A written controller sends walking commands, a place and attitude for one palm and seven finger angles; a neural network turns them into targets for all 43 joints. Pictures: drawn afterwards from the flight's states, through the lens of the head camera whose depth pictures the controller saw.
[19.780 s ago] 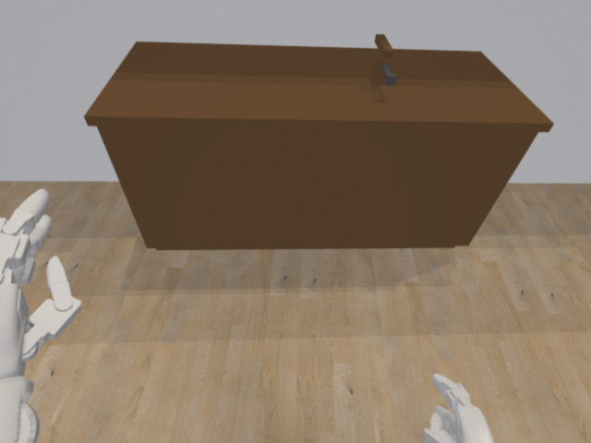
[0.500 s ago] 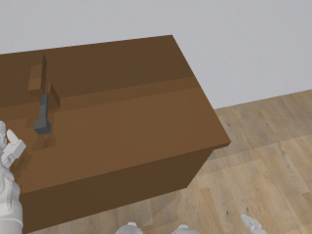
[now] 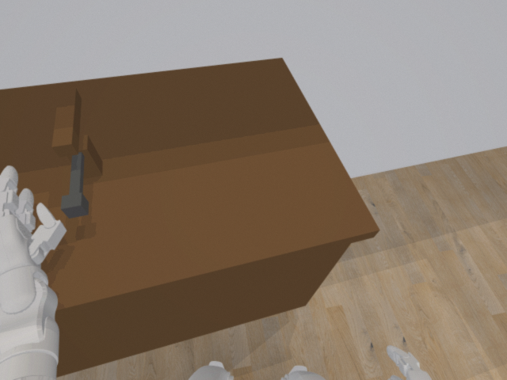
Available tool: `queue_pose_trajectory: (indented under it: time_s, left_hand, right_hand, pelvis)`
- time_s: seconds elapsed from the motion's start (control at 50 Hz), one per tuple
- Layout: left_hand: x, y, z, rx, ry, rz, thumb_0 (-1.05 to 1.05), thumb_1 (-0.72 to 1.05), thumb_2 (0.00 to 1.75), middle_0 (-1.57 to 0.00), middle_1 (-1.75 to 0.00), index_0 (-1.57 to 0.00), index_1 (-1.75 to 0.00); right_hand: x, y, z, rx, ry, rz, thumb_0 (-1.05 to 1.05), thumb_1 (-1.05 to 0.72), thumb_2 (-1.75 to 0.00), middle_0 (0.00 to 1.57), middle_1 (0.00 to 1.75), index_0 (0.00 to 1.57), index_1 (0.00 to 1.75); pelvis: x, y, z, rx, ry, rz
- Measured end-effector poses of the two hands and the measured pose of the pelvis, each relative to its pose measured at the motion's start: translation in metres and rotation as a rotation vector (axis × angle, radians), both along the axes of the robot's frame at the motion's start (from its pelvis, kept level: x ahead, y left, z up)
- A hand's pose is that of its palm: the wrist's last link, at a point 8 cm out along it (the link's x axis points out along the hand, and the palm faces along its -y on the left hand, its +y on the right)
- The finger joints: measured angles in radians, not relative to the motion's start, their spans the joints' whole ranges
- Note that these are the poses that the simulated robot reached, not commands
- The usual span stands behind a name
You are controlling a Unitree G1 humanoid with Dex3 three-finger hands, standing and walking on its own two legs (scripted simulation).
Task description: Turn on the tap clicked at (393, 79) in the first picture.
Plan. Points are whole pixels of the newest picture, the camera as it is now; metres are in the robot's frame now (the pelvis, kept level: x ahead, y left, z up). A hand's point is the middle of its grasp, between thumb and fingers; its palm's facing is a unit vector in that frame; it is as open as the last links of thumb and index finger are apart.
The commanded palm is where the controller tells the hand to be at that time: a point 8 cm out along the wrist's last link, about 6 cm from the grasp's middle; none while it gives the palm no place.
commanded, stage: push the lever round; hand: left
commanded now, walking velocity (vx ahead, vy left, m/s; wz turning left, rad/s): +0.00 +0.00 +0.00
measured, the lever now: (75, 205) +0.35 +0.30 +0.05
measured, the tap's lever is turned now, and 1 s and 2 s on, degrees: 0 20 44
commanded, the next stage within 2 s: none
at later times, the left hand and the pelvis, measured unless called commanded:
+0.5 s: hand (80, 220) +0.33 +0.29 +0.04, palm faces +0.55 -0.83 -0.07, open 7.7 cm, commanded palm +0.29 +0.32 +0.05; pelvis +0.00 -0.02 +0.00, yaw +0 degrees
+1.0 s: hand (104, 214) +0.34 +0.26 +0.04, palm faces +0.65 -0.76 -0.06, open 7.7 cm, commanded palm +0.30 +0.28 +0.05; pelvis +0.00 -0.02 +0.00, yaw +1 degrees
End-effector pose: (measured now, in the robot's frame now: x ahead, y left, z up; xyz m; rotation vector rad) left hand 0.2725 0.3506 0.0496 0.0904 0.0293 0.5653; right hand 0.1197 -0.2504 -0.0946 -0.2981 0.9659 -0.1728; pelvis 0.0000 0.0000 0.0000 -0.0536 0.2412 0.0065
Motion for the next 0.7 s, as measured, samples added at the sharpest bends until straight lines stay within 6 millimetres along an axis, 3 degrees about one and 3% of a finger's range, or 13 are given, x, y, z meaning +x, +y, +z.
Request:
queue_pose_trajectory:
  time_s: [0.16,0.7]
  left_hand:
    - [0.008,-0.011,-0.004,-0.012,-0.001,-0.010,0.02,0.90,0.90,-0.15,-0.15,-0.15,-0.15]
    - [0.010,-0.039,-0.003,-0.020,-0.014,0.081,0.03,0.93,0.91,-0.15,-0.15,-0.15,-0.15]
  right_hand:
    - [0.000,-0.004,-0.004,-0.005,0.012,-0.004,0.01,-0.91,-0.90,0.20,0.30,0.21,0.30]
    - [0.007,-0.018,-0.006,0.017,0.001,0.002,0.01,-0.91,-0.90,0.20,0.30,0.21,0.30]
  pelvis:
    - [-0.002,-0.004,-0.002,0.003,0.003,0.003]
    - [0.001,-0.018,-0.001,0.014,0.003,0.003]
